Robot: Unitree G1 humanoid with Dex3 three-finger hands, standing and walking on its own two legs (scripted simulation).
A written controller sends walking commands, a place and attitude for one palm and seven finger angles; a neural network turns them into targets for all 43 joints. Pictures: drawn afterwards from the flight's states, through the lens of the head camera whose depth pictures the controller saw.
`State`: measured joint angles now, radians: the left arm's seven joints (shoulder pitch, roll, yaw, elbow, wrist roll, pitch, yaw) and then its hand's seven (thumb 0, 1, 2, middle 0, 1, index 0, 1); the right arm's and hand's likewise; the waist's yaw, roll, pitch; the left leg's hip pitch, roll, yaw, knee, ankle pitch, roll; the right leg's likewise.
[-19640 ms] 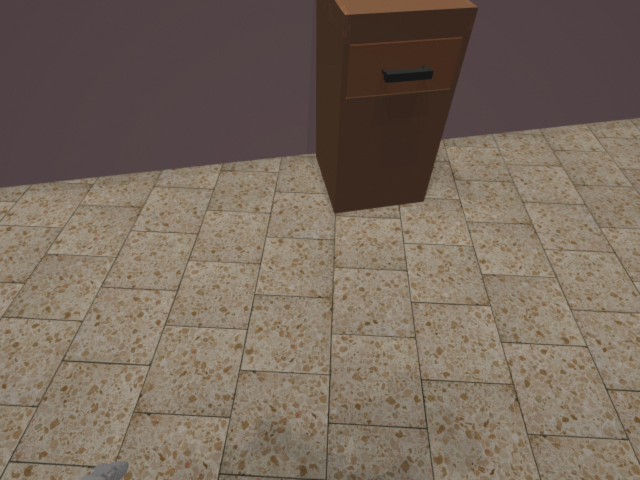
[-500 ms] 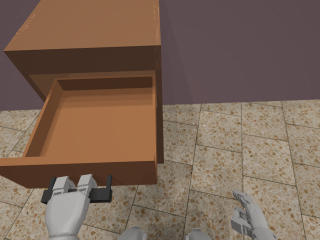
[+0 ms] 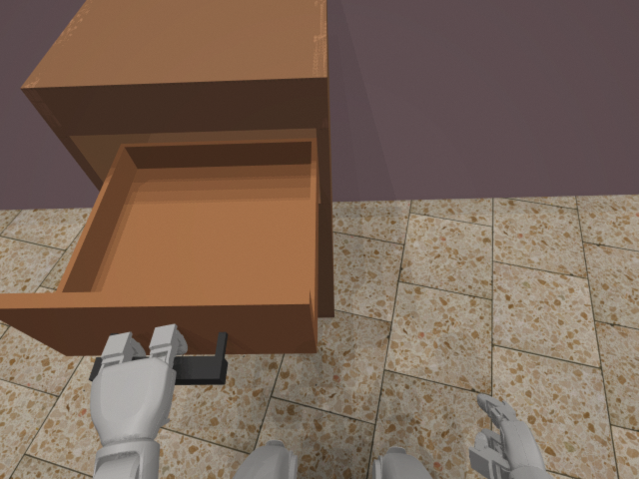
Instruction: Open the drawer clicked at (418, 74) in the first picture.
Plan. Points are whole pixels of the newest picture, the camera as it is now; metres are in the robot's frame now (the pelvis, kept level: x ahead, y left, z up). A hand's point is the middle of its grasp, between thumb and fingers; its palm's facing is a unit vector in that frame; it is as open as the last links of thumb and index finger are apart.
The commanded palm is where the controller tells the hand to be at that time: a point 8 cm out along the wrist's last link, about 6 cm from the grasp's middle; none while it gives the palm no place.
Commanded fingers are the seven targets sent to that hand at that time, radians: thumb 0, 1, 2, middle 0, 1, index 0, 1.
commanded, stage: open the thumb to release the handle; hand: left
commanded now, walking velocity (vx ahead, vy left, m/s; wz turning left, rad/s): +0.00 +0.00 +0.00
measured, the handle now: (164, 354) +0.27 +0.23 -0.03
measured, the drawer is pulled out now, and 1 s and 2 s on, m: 0.30 0.30 0.30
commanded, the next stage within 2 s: lift the hand off the handle in 0.22 s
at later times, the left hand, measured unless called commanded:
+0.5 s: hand (160, 399) +0.22 +0.23 -0.04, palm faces -0.01 -0.05 -1.00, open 13.7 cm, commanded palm +0.20 +0.22 +0.00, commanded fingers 0.00 -0.50 0.30 -0.30 -1.20 -0.30 -1.20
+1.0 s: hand (155, 391) +0.22 +0.23 -0.02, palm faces +0.00 -0.06 -1.00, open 13.5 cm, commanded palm +0.20 +0.22 +0.04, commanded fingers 0.00 -0.50 0.30 -0.30 -1.20 -0.30 -1.20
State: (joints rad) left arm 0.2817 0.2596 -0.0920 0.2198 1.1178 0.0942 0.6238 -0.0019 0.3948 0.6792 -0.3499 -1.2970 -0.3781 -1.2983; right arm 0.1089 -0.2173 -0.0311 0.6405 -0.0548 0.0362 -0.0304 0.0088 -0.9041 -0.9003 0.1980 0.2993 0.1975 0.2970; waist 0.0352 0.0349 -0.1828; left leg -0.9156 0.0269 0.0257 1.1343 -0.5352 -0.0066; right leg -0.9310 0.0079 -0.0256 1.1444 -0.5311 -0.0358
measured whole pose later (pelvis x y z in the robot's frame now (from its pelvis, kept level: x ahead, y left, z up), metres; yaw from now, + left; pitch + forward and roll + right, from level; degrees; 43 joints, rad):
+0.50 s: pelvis -0.01 +0.00 +0.00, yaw +0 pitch +17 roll +1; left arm 0.23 0.27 -0.10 0.28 1.12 0.05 0.62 0.00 -0.48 0.31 -0.31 -1.20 -0.32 -1.21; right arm 0.11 -0.22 -0.04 0.65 -0.05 0.01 -0.05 0.01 -0.90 -0.90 0.20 0.30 0.20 0.30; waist 0.03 0.03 -0.18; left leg -0.92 0.02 0.02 1.13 -0.51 -0.01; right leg -0.93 0.01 -0.03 1.14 -0.51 -0.04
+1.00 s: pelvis -0.01 +0.00 +0.02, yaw +0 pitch +15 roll +1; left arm 0.22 0.28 -0.11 0.27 1.10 0.06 0.59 0.00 -0.49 0.30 -0.32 -1.20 -0.38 -1.23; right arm 0.12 -0.22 -0.03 0.65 -0.04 0.02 -0.05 0.01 -0.90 -0.90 0.20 0.30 0.20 0.30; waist 0.03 0.04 -0.16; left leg -0.83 0.02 0.02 1.05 -0.48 -0.01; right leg -0.84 0.01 -0.03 1.06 -0.48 -0.04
